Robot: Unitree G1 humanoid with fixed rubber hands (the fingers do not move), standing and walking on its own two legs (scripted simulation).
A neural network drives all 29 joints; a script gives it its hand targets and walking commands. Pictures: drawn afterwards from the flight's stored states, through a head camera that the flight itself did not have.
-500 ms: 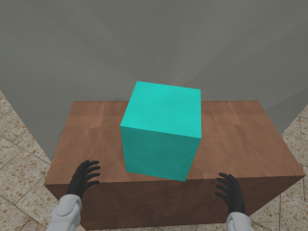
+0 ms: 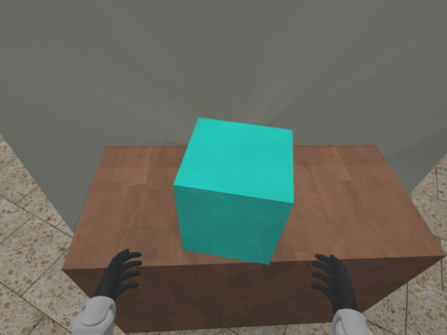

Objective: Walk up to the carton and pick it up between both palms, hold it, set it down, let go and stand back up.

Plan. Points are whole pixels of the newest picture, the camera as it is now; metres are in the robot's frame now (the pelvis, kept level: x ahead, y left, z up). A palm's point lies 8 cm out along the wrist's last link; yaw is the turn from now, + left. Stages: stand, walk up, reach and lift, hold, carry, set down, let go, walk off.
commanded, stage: set down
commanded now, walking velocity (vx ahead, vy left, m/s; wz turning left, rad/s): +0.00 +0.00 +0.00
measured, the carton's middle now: (234, 193) +0.42 -0.03 -0.02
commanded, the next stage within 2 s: let go in 0.36 s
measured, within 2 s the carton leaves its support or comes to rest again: neither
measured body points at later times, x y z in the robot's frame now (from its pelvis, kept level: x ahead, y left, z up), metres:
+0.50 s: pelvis +0.00 +0.00 +0.00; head +0.00 +0.03 +0.45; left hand +0.22 +0.21 -0.08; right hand +0.19 -0.22 -0.05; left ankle +0.04 +0.11 -0.74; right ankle +0.03 -0.13 -0.74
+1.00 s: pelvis +0.01 +0.00 +0.00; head +0.01 +0.02 +0.45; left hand +0.22 +0.21 -0.08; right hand +0.18 -0.24 -0.06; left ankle +0.04 +0.11 -0.74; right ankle +0.03 -0.13 -0.74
